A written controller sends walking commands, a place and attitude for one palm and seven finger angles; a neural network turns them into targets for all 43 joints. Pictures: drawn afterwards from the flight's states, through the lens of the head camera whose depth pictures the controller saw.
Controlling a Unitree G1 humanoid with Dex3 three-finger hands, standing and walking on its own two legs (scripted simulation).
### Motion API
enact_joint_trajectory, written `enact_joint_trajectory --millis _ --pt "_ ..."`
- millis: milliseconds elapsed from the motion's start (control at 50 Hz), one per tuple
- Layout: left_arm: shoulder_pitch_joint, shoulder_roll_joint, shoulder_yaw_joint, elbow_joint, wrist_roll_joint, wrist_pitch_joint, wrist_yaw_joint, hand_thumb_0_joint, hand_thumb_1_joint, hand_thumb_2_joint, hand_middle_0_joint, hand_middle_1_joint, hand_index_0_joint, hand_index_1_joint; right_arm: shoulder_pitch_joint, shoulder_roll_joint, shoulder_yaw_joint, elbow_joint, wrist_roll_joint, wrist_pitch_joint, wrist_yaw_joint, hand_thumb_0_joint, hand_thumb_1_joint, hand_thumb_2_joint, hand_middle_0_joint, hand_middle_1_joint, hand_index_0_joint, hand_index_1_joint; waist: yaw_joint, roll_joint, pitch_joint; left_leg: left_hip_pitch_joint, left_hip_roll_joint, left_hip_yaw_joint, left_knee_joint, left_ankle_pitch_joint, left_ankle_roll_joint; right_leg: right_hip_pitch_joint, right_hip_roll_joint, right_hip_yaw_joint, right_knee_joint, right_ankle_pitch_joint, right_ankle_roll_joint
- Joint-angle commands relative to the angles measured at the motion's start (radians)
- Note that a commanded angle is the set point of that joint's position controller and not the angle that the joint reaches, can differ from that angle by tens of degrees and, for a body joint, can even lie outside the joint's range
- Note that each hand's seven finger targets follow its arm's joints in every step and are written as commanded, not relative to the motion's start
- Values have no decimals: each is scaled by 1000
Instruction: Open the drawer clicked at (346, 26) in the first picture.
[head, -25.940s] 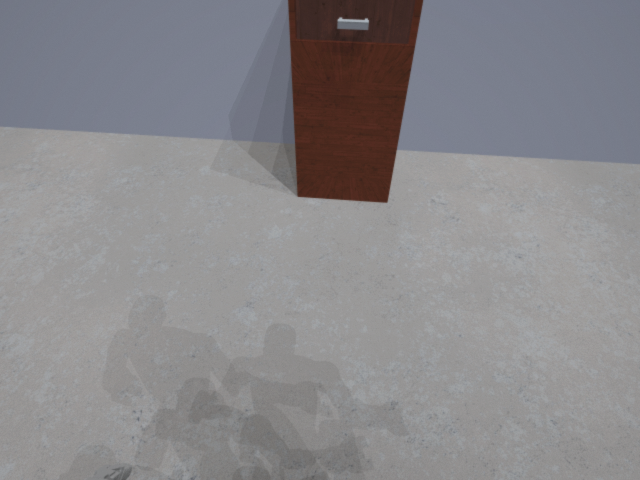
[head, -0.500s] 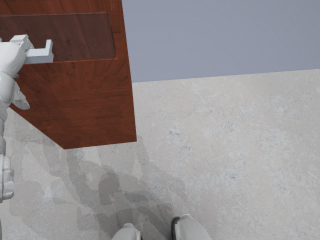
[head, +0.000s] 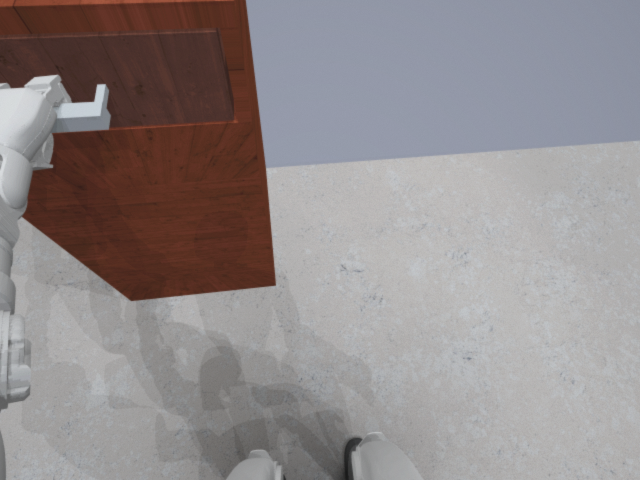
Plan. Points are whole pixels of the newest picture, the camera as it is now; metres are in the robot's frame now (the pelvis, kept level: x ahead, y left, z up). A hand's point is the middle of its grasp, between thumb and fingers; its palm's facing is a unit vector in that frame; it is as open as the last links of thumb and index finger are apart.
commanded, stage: close the thumb around the handle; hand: left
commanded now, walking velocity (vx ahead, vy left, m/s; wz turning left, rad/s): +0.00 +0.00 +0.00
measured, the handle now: (63, 105) +0.55 +0.30 +0.08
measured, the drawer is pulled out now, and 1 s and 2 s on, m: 0.00 0.01 0.09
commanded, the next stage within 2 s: pull the drawer open in 0.02 s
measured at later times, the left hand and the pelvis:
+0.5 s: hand (38, 160) +0.49 +0.32 +0.06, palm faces -0.08 -0.02 -1.00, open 6.1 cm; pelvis +0.02 +0.01 +0.01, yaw -2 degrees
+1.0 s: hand (33, 159) +0.49 +0.33 +0.06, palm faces -0.10 -0.01 -0.99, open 5.8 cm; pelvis +0.02 +0.00 +0.00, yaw +1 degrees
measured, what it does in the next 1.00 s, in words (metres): stands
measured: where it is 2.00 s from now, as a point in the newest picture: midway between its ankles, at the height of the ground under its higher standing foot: outside the picture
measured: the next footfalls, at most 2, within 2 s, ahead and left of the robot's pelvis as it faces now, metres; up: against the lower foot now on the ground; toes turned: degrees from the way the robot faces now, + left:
none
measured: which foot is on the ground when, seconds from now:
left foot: down 0.00-1.00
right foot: down 0.00-1.00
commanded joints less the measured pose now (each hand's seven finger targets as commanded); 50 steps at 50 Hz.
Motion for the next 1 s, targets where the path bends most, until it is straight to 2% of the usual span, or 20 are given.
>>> enact_joint_trajectory --millis 0,60,80,160,180,220,280,300,380,460,500,560,580,640,680,760,820,840,880,980 --pt "-328 307 51 -134 13 3 13 0 900 900 -400 -1350 -400 -1350 176 -191 -63 -30 -9 -5 -16 0 -900 -900 200 300 200 300 -12 68 -425 244 -2 -9 -77 562 -18 281 40 -16 -31 315 -45" --pt "-354 295 33 -123 21 3 16 0 900 900 -400 -1350 -400 -1350 181 -189 -62 -26 -7 -6 -17 0 -900 -900 200 300 200 300 -21 83 -405 241 -3 -13 -77 555 -21 259 40 -18 -32 299 -47" --pt "-340 318 55 -129 19 4 18 0 900 900 -400 -1350 -400 -1350 178 -193 -61 -26 -8 -5 -16 0 -900 -900 200 300 200 300 -10 73 -409 237 -3 -13 -78 557 -20 271 40 -19 -29 303 -48" --pt "-261 288 66 -179 10 -5 18 0 900 900 -400 -1350 -400 -1350 177 -183 -70 -37 -13 -3 -10 0 -900 -900 200 300 200 300 18 110 -494 316 8 -14 -66 695 -31 290 41 -21 -21 347 -45" --pt "-216 275 66 -189 1 -5 15 0 900 900 -400 -1350 -400 -1350 170 -182 -70 -45 -11 0 -6 0 -900 -900 200 300 200 300 31 105 -491 318 8 -12 -69 701 -32 303 43 -21 -24 350 -46" --pt "-199 224 34 -204 -10 -4 13 0 900 900 -400 -1350 -400 -1350 160 -176 -72 -51 -8 -3 -4 0 -900 -900 200 300 200 300 24 102 -452 316 11 -9 -81 675 -30 298 44 -24 -36 335 -45" --pt "-138 255 70 -216 -16 -1 7 0 900 900 -400 -1350 -400 -1350 146 -182 -73 -54 -5 1 -4 0 -900 -900 200 300 200 300 44 72 -446 298 12 -6 -93 680 -25 335 43 -21 -36 356 -46" --pt "-109 218 49 -225 -19 1 4 0 900 900 -400 -1350 -400 -1350 140 -174 -74 -65 -4 -2 -3 0 -900 -900 200 300 200 300 46 74 -449 301 11 1 -96 679 -21 348 42 -19 -41 360 -45" --pt "-23 228 85 -269 -31 2 4 0 900 900 -400 -1350 -400 -1350 126 -178 -80 -66 -3 1 2 0 -900 -900 200 300 200 300 69 66 -446 323 20 -1 -108 741 -26 368 42 -19 -42 383 -47" --pt "58 178 70 -336 -37 9 7 0 900 900 -400 -1350 -400 -1350 111 -171 -88 -80 -2 -1 7 0 -900 -900 200 300 200 300 74 58 -442 351 28 -4 -111 834 -26 384 41 -20 -47 426 -46" --pt "134 202 107 -375 -47 21 9 0 900 900 -400 -1350 -400 -1350 97 -174 -88 -88 -2 -1 14 0 -900 -900 200 300 200 300 95 47 -451 345 28 -3 -112 869 -25 417 37 -13 -45 455 -46" --pt "166 165 94 -417 -55 35 14 0 900 900 -400 -1350 -400 -1350 83 -171 -92 -97 -1 -3 16 0 -900 -900 200 300 200 300 83 42 -421 360 31 -5 -117 890 -24 412 36 -17 -52 468 -43" --pt "203 171 110 -433 -61 41 16 0 900 900 -400 -1350 -400 -1350 77 -172 -92 -101 0 -3 19 0 -900 -900 200 300 200 300 96 44 -417 367 32 -9 -120 900 -28 414 37 -20 -51 456 -44" --pt "-203 200 52 -332 -15 41 37 0 900 900 -400 -1350 -400 -1350 116 -188 -89 -46 -7 -1 2 0 -900 -900 200 300 200 300 -11 26 -304 337 26 -15 -106 742 -27 276 40 -34 -60 362 -40" --pt "-147 233 79 -266 3 57 42 0 900 900 -400 -1350 -400 -1350 124 -189 -88 -45 -10 -3 -1 0 -900 -900 200 300 200 300 23 40 -356 346 20 -14 -102 779 -33 298 40 -32 -42 376 -45" --pt "-246 200 36 -271 7 48 32 0 900 900 -400 -1350 -400 -1350 163 -176 -92 -30 -19 -2 0 0 -900 -900 200 300 200 300 12 129 -457 443 27 -34 -57 1006 -63 261 39 -35 -18 438 -43" --pt "-278 221 43 -247 5 40 25 0 900 900 -400 -1350 -400 -1350 156 -174 -86 -33 -23 4 0 0 -900 -900 200 300 200 300 5 92 -461 404 18 -26 -51 895 -49 282 39 -24 -28 419 -40" --pt "-284 207 31 -230 6 39 22 0 900 900 -400 -1350 -400 -1350 157 -174 -85 -37 -20 6 0 0 -900 -900 200 300 200 300 -4 56 -455 372 12 -24 -55 834 -38 294 39 -18 -34 414 -41" --pt "-280 184 12 -221 4 28 21 0 900 900 -400 -1350 -400 -1350 150 -170 -82 -43 -16 0 -5 0 -900 -900 200 300 200 300 -7 59 -426 346 7 -20 -71 732 -30 291 38 -21 -43 376 -43" --pt "-299 204 15 -218 9 9 15 0 900 900 -400 -1350 -400 -1350 161 -171 -81 -37 -18 2 -9 0 -900 -900 200 300 200 300 -5 104 -443 367 12 -26 -54 828 -40 270 42 -22 -29 399 -44"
